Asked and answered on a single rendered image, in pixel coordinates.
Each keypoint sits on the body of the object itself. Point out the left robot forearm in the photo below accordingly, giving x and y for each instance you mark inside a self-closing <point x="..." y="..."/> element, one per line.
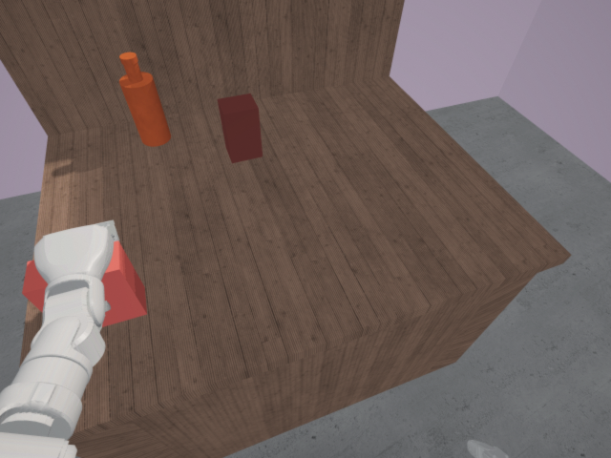
<point x="44" y="398"/>

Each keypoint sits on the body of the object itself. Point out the robot left upper arm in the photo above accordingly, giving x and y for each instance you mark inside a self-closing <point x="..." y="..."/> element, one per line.
<point x="29" y="446"/>

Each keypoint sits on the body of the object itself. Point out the table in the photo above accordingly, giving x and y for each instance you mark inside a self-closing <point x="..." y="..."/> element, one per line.
<point x="364" y="249"/>

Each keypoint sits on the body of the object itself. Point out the left robot hand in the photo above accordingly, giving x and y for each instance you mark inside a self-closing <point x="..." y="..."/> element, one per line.
<point x="82" y="250"/>

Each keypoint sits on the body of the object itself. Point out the sponge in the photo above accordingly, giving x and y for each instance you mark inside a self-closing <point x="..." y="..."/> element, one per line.
<point x="123" y="289"/>

